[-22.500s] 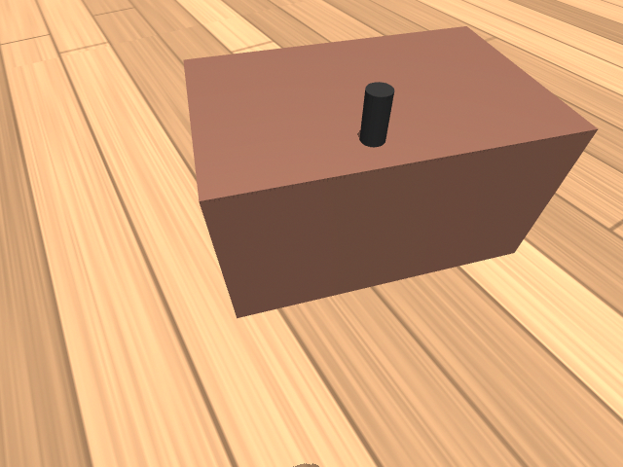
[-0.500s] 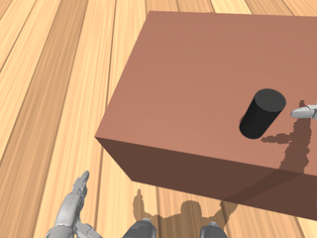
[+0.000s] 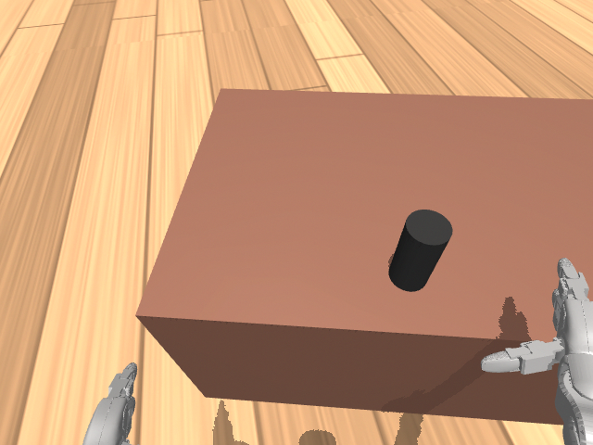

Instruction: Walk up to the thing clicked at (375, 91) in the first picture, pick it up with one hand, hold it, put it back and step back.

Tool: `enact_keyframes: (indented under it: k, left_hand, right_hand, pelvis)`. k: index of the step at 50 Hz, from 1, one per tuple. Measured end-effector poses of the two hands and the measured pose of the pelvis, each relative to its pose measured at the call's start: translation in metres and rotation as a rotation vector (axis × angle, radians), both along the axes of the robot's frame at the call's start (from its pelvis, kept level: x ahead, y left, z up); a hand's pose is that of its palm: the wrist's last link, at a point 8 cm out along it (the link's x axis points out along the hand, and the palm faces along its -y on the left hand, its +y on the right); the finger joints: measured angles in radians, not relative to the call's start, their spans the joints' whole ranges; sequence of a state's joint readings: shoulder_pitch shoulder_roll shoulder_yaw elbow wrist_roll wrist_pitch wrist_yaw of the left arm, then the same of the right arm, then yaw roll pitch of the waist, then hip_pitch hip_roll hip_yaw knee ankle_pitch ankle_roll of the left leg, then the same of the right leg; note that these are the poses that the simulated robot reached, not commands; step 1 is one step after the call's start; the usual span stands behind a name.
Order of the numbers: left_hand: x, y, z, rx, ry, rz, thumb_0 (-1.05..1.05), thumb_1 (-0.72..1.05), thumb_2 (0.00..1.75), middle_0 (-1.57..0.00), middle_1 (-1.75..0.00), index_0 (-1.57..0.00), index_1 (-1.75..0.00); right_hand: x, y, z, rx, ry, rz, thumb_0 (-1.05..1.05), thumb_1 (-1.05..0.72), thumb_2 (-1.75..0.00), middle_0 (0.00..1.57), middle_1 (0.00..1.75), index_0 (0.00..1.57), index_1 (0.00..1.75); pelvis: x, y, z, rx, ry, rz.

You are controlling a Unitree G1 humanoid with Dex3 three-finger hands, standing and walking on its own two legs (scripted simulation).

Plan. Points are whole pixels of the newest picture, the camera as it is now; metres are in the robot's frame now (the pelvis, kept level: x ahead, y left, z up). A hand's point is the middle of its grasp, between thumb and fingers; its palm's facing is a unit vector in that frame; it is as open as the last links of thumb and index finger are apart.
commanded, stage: sink last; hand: right
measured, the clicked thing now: (417, 253) +0.45 -0.18 -0.07
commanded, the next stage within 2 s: home in 0.64 s
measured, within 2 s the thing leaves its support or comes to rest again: neither
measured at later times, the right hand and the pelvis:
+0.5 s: hand out of the picture +0.13 -0.22 -0.01, palm faces +0.33 +0.88 -0.34, open 17.3 cm; pelvis -0.03 +0.03 -0.01, yaw -2 degrees
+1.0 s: hand out of the picture +0.14 -0.23 -0.03, palm faces +0.31 +0.89 -0.33, open 17.5 cm; pelvis -0.03 +0.02 -0.01, yaw -1 degrees
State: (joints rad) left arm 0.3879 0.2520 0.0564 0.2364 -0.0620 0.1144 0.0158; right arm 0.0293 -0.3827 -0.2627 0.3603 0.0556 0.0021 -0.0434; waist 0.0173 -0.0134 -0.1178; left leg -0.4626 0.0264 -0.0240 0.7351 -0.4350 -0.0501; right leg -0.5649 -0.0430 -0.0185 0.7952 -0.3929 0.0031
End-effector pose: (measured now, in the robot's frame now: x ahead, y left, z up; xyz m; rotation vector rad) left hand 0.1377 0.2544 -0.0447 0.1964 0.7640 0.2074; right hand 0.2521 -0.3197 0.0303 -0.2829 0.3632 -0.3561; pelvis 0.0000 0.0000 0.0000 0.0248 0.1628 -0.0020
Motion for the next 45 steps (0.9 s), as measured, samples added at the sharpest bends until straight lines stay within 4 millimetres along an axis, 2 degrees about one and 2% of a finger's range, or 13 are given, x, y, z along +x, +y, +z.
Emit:
enact_keyframes:
  k: [9,13,18,25,30,36,41,45]
  left_hand:
    - [0.0,0.017,-0.006,0.027,-0.016,0.033,-0.01,-0.5,0.08,-0.06,-0.06,-0.05,-0.06]
    - [0.001,0.025,-0.005,0.038,-0.053,0.035,-0.01,-0.5,0.08,-0.06,-0.06,-0.05,-0.06]
    - [-0.005,0.031,-0.009,0.034,-0.068,0.027,-0.01,-0.51,0.07,-0.06,-0.06,-0.06,-0.06]
    - [-0.019,0.042,-0.015,0.055,-0.07,0.031,-0.01,-0.51,0.06,-0.06,-0.06,-0.06,-0.06]
    - [-0.027,0.038,-0.014,0.047,-0.085,0.01,-0.01,-0.51,0.06,-0.06,-0.06,-0.06,-0.06]
    - [-0.028,0.034,-0.01,0.036,-0.115,0.006,-0.01,-0.51,0.06,-0.06,-0.06,-0.06,-0.06]
    - [-0.027,0.034,-0.005,0.052,-0.122,0.008,-0.01,-0.49,0.08,-0.07,-0.07,-0.07,-0.07]
    - [-0.025,0.023,-0.003,0.052,-0.12,-0.017,-0.01,-0.4,0.18,-0.09,-0.11,-0.09,-0.11]
  right_hand:
    - [-0.085,0.034,0.002,0.011,0.026,-0.019,-0.01,0.48,-0.07,0.07,0.05,0.06,0.05]
    - [-0.115,0.046,0.003,0.013,0.042,-0.029,-0.01,0.48,-0.07,0.07,0.05,0.06,0.05]
    - [-0.146,0.058,-0.006,0.031,0.087,-0.051,-0.01,0.5,-0.07,0.07,0.05,0.06,0.05]
    - [-0.156,0.06,-0.01,0.013,0.084,-0.077,-0.01,0.51,-0.06,0.06,0.06,0.06,0.05]
    - [-0.154,0.055,0.001,-0.023,0.031,-0.081,-0.01,0.52,-0.06,0.06,0.06,0.06,0.06]
    - [-0.154,0.045,0.012,-0.057,-0.013,-0.093,-0.01,0.53,-0.06,0.06,0.06,0.06,0.06]
    - [-0.157,0.031,0.005,-0.057,0.018,-0.119,-0.01,0.52,-0.07,0.06,0.06,0.06,0.06]
    - [-0.156,0.029,-0.011,-0.031,0.061,-0.125,-0.01,0.52,-0.07,0.06,0.06,0.06,0.05]
  pelvis:
    - [-0.005,0.01,-0.001,-0.012,-0.045,-0.015]
    - [-0.009,0.016,-0.002,-0.02,-0.053,-0.018]
    - [-0.016,0.023,-0.006,-0.028,-0.059,-0.026]
    - [-0.029,0.032,-0.01,-0.037,-0.069,-0.03]
    - [-0.034,0.036,-0.01,-0.038,-0.078,-0.028]
    - [-0.035,0.035,-0.009,-0.037,-0.082,-0.025]
    - [-0.034,0.031,-0.007,-0.036,-0.08,-0.023]
    - [-0.033,0.028,-0.007,-0.033,-0.075,-0.02]
